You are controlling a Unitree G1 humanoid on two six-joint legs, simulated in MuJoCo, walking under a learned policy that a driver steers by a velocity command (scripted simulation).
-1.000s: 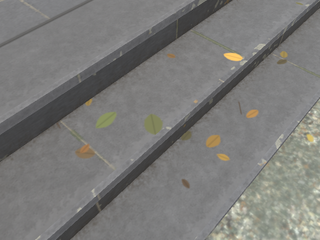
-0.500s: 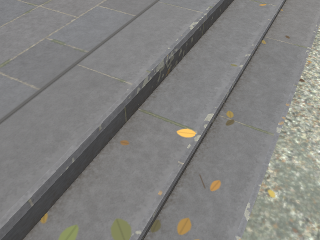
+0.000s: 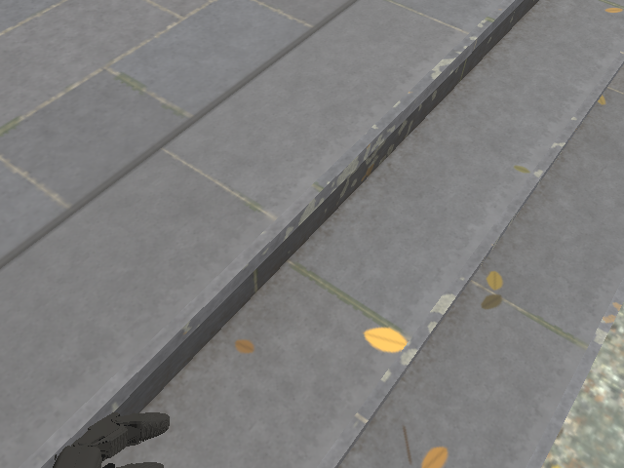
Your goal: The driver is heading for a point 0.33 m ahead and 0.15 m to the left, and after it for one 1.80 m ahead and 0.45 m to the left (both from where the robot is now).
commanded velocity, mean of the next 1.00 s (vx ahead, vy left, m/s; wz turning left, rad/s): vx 0.25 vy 0.00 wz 0.45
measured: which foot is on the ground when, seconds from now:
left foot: up 0.00-0.42, down 0.44-1.00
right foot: down 0.00-0.44, up 0.46-1.00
